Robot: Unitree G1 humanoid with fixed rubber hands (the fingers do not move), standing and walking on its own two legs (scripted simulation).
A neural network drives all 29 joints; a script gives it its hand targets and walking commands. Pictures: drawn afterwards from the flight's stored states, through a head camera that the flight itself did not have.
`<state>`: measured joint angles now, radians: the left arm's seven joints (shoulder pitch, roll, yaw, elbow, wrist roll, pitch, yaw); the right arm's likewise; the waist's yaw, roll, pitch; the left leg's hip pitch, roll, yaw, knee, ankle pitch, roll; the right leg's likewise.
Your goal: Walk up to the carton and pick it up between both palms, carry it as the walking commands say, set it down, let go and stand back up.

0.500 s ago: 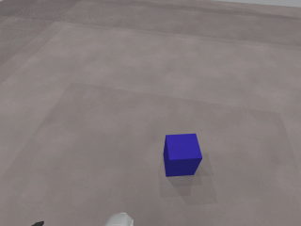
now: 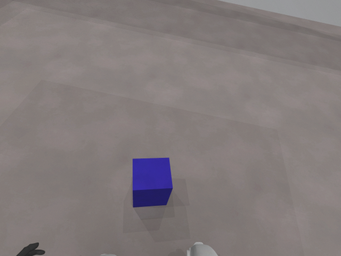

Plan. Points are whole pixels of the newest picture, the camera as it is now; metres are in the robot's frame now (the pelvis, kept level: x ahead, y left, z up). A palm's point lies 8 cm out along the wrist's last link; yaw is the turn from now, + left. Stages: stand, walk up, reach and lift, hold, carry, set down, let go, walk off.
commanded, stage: walk up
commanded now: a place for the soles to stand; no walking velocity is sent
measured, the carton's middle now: (150, 183) +0.54 +0.03 -0.62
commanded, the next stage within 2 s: none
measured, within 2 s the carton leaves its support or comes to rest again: neither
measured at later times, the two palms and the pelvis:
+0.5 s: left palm out of the picture +0.05 +0.25 -0.07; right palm (299, 226) +0.22 -0.38 -0.10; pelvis +0.06 -0.09 +0.00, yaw +7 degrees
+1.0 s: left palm out of the picture +0.08 +0.27 -0.09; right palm (302, 253) +0.16 -0.36 -0.10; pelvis +0.05 -0.06 +0.01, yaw +8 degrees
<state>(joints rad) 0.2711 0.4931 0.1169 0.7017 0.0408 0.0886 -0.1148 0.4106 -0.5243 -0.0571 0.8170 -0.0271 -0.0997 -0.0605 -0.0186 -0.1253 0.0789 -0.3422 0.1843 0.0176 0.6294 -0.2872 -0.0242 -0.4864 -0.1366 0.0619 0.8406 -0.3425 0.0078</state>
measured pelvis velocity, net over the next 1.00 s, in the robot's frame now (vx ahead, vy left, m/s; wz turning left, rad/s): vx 0.05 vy -0.06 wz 0.14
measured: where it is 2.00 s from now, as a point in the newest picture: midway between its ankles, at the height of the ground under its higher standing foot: outside the picture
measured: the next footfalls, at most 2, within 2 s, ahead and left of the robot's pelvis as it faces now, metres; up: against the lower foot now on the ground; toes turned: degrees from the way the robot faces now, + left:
right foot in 0.04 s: +0.15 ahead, -0.19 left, +0.00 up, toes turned +4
left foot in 0.56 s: +0.13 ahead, +0.12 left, +0.00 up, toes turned +5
